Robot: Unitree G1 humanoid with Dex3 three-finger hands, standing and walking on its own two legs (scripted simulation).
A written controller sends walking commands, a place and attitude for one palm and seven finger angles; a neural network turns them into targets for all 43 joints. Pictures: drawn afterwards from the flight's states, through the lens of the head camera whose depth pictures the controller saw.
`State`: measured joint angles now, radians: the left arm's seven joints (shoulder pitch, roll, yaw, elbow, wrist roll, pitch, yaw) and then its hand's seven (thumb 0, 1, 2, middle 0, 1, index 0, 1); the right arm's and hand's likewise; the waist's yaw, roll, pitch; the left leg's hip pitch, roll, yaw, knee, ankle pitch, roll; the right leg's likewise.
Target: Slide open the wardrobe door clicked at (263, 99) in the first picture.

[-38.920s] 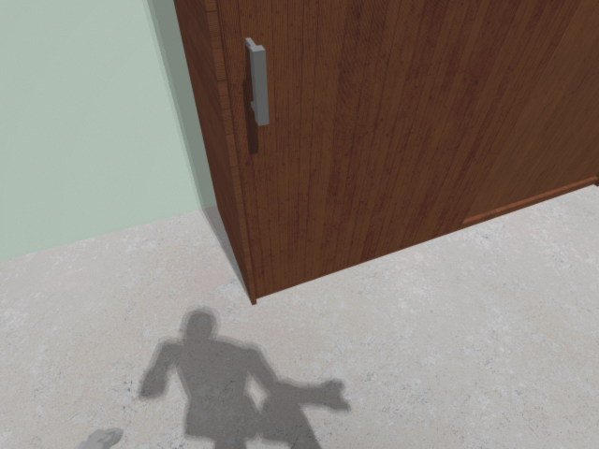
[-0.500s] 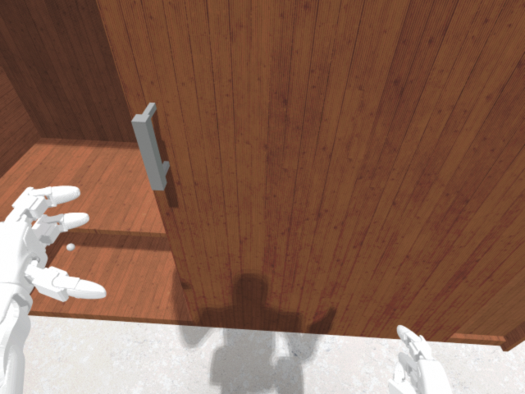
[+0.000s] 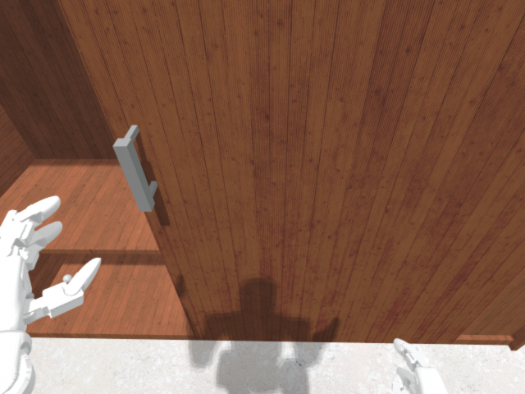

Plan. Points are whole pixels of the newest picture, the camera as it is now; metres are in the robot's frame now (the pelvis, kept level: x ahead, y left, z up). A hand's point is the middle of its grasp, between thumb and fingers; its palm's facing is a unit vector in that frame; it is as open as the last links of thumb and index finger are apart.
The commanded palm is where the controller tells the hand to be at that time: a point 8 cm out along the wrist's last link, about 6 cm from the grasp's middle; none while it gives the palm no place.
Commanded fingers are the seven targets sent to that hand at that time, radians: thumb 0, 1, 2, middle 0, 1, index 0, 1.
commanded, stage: draw the hand back to the body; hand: left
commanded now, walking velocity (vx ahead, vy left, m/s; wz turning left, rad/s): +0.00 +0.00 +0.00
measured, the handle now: (140, 169) +0.44 +0.29 +0.12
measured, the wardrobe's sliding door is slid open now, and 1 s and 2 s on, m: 0.68 0.68 0.68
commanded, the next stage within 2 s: step back with the hand held close in 0.50 s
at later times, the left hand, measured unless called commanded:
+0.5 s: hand (83, 289) +0.18 +0.24 +0.15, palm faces +0.45 -0.81 -0.37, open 7.5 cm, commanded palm +0.14 +0.27 +0.17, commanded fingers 0.00 0.90 0.90 -0.20 -0.30 -0.20 -0.30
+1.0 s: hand (40, 323) +0.14 +0.26 +0.15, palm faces +0.34 -0.83 -0.44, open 7.4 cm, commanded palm +0.09 +0.31 +0.17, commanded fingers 0.00 0.90 0.90 -0.20 -0.30 -0.20 -0.30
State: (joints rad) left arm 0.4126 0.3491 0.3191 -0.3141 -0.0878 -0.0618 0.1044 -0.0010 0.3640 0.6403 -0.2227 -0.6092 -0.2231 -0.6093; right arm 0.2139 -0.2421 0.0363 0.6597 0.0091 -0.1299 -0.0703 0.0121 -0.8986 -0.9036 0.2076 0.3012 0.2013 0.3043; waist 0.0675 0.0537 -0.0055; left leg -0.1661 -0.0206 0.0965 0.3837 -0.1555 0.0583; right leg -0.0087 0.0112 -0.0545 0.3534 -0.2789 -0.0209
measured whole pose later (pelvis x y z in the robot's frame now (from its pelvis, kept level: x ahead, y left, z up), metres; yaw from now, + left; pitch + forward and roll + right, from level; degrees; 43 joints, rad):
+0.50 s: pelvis +0.01 -0.03 +0.00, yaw +0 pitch -4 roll +0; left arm 0.48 0.35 0.32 -0.38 -0.10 -0.05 0.09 0.01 0.88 0.89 -0.21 -0.31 -0.21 -0.31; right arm 0.18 -0.23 0.02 0.64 0.00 -0.07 -0.07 0.01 -0.90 -0.90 0.21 0.30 0.20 0.30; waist 0.08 0.05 -0.01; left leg -0.15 0.01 0.08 0.39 -0.16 0.02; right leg 0.02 0.04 -0.07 0.33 -0.28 -0.06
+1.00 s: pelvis -0.05 +0.01 -0.01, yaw -1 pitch -2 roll -3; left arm 0.58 0.43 0.36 -0.50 -0.09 -0.13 0.10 0.01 0.88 0.89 -0.21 -0.30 -0.21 -0.30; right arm 0.19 -0.25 0.00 0.53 0.02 0.05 -0.09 0.01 -0.90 -0.90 0.21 0.30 0.20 0.30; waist 0.01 0.03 0.00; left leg -0.33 0.02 0.10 0.46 -0.11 0.07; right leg -0.16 0.04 -0.06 0.41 -0.22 -0.01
